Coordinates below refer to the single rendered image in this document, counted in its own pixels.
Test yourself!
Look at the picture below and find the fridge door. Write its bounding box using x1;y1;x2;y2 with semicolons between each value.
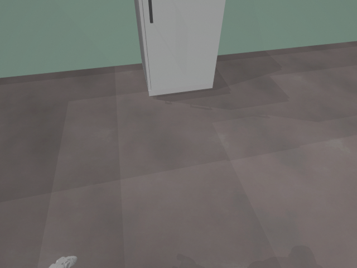
142;0;225;90

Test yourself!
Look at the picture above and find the robot left hand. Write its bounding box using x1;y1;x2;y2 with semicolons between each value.
49;256;77;268

